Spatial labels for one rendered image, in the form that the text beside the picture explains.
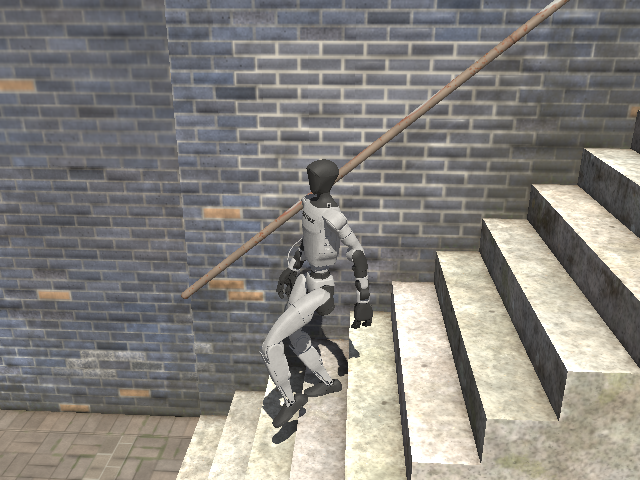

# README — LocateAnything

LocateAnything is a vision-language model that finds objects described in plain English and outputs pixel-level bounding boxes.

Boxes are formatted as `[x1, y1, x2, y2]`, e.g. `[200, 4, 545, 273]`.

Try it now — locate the robot torso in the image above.
[302, 194, 341, 295]

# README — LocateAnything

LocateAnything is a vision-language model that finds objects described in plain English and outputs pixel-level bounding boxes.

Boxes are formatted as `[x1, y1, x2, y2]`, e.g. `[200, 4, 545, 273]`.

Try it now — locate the right robot hand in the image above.
[276, 268, 297, 299]

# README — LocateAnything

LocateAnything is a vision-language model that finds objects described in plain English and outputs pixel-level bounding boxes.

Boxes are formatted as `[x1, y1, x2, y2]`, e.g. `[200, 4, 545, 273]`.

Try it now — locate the robot right upper arm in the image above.
[301, 194, 317, 208]

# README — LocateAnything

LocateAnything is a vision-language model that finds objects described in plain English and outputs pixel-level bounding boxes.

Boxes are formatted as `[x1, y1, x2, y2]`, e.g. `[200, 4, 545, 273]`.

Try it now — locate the robot left upper arm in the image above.
[323, 208, 365, 263]

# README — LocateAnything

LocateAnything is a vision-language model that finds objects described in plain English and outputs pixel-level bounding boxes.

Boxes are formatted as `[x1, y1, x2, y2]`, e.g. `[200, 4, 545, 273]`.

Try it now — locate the left robot forearm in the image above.
[352, 250, 370, 304]

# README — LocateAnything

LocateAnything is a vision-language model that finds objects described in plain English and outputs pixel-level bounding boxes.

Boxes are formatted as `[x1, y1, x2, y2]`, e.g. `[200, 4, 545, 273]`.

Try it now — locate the right robot forearm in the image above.
[288, 239, 306, 272]

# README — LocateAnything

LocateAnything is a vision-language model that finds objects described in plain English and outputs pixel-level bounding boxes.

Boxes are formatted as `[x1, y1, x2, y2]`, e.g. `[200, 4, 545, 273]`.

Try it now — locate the left robot hand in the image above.
[351, 302, 373, 329]

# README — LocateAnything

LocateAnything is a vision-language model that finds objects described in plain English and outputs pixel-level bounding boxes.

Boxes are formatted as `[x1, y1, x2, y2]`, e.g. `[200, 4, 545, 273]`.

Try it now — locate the robot right thigh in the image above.
[287, 273, 311, 352]

